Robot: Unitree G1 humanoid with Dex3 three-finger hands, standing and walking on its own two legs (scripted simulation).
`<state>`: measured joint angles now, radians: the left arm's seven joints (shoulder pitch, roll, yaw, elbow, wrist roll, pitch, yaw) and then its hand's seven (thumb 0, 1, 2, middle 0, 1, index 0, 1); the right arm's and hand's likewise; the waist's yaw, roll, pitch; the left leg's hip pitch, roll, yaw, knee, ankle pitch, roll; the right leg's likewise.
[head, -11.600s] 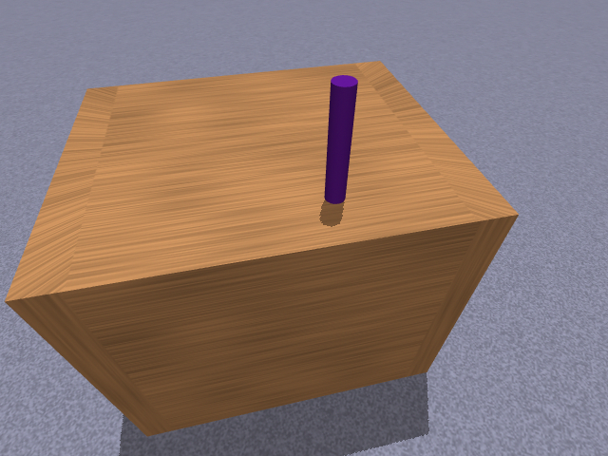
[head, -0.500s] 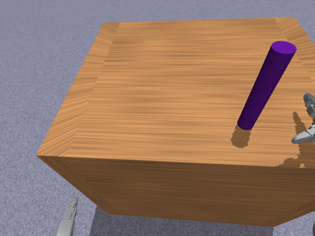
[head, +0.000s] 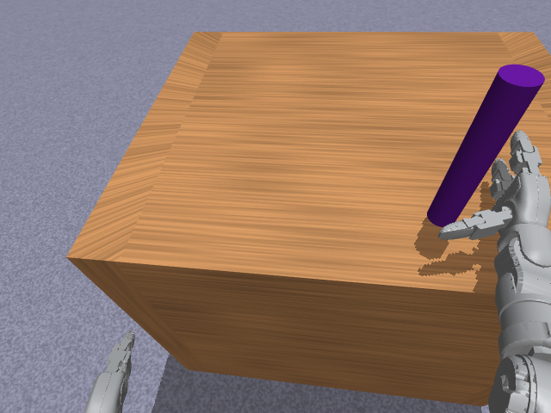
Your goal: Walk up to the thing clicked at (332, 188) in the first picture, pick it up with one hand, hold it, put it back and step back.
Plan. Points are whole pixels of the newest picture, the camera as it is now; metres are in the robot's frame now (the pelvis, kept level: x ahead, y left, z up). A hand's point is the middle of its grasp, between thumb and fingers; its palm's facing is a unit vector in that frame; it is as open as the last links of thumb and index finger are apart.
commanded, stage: rest palm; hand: right
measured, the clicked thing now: (472, 161) +0.46 -0.21 +0.14
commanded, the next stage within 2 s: close in 0.16 s
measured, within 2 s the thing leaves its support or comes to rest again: leaves its support in 1.34 s
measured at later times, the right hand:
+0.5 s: hand (453, 193) +0.45 -0.20 +0.09, palm faces +0.20 +0.98 +0.01, open 15.9 cm
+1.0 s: hand (455, 190) +0.46 -0.21 +0.08, palm faces +0.20 +0.98 +0.02, open 7.1 cm
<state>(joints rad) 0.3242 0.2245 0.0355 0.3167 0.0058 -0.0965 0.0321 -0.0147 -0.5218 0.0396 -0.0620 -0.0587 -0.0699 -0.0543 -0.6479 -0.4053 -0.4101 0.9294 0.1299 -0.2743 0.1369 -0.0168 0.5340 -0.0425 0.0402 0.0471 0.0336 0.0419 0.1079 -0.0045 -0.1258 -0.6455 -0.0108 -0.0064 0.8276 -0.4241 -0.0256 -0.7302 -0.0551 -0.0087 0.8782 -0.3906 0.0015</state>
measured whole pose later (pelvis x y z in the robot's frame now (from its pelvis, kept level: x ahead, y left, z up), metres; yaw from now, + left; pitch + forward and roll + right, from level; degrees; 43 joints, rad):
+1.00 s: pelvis +0.00 +0.00 +0.00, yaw +0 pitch +15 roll +2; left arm 0.35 0.23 0.06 0.24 0.01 -0.07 0.01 -0.02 -0.53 0.05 -0.05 -0.05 -0.06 -0.05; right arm -0.70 -0.38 -0.40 0.96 0.09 -0.29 0.06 -0.01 0.01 -0.61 1.08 0.85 1.07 0.85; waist 0.13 0.00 -0.11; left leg -0.69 -0.01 -0.02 0.86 -0.43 -0.03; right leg -0.77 -0.05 -0.02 0.90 -0.39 0.00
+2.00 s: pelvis +0.00 +0.00 +0.02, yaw +0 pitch +10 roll +1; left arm 0.29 0.23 0.04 0.41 -0.01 -0.10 0.05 -0.01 -0.54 0.06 -0.06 -0.05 -0.06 -0.06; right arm -0.75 -0.39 -0.35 0.92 0.10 -0.14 0.03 -0.01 -0.12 -1.16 1.00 1.15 0.99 1.17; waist 0.10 -0.01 -0.08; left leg -0.51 0.00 -0.02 0.70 -0.36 -0.03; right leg -0.58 -0.04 -0.02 0.74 -0.33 0.00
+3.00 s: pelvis +0.00 +0.01 +0.03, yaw -1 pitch +0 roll +0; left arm 0.29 0.24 0.08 0.49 -0.05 -0.09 0.05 -0.02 -0.52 0.04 -0.04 -0.05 -0.05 -0.05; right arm -0.50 -0.27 -0.27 0.17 0.18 0.39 0.00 -0.01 -0.12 -1.16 1.01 1.14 1.00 1.16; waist 0.00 -0.06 -0.06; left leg -0.26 0.02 -0.01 0.58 -0.33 -0.02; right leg -0.31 -0.02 -0.02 0.57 -0.26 0.01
